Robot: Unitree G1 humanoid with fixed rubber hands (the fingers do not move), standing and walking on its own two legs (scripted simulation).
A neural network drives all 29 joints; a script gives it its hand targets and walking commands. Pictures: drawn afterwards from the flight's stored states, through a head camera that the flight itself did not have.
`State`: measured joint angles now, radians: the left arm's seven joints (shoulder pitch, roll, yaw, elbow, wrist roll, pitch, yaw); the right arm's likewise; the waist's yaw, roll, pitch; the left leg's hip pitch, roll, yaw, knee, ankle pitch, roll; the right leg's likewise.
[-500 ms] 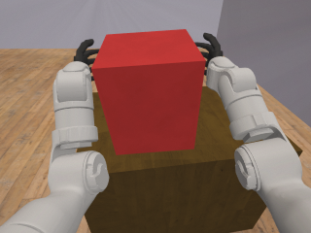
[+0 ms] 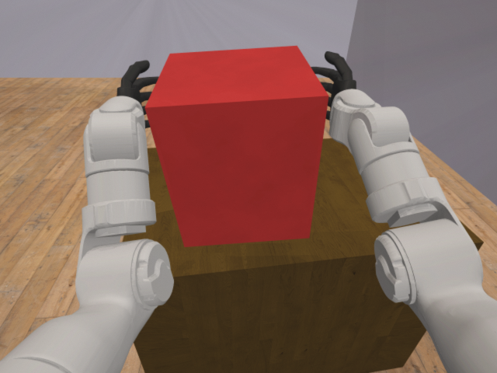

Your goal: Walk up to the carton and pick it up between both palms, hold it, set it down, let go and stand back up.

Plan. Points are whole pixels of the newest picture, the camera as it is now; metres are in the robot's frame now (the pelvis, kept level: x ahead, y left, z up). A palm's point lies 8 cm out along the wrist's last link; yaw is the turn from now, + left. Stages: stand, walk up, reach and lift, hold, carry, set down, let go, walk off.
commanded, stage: hold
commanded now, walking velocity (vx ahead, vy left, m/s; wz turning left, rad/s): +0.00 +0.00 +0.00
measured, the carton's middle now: (240, 146) +0.39 +0.01 +0.24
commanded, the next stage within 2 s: none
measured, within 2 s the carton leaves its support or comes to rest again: neither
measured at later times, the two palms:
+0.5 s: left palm (131, 109) +0.36 +0.16 +0.32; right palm (343, 102) +0.36 -0.14 +0.33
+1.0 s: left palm (131, 108) +0.36 +0.16 +0.32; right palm (343, 101) +0.36 -0.14 +0.33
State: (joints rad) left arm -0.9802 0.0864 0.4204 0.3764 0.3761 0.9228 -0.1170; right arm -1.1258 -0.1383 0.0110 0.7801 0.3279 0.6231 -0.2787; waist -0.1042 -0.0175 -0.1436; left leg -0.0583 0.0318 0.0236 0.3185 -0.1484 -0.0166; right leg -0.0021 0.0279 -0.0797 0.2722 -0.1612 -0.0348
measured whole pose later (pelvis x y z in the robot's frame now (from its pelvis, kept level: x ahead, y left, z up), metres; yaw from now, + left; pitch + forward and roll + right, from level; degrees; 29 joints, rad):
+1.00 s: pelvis +0.00 +0.00 +0.00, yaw +0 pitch -6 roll +0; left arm -1.00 0.09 0.42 0.39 0.38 0.92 -0.12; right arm -1.14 -0.14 0.00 0.78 0.32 0.63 -0.28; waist -0.11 -0.02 -0.14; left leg -0.06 0.03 0.02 0.32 -0.15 -0.02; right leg -0.01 0.03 -0.08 0.28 -0.16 -0.04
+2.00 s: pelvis +0.00 +0.00 +0.00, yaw +0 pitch -6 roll +0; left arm -1.01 0.09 0.42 0.39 0.39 0.92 -0.13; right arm -1.14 -0.14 0.00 0.78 0.33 0.64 -0.28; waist -0.11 -0.02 -0.15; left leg -0.07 0.03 0.02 0.32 -0.15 -0.02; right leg -0.01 0.03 -0.08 0.28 -0.16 -0.04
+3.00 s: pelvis +0.00 +0.00 +0.00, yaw +0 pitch -6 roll +0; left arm -1.01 0.10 0.41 0.40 0.38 0.92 -0.13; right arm -1.15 -0.14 -0.01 0.78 0.32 0.65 -0.28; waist -0.11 -0.02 -0.15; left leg -0.07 0.03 0.02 0.32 -0.14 -0.02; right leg -0.01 0.03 -0.08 0.27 -0.16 -0.03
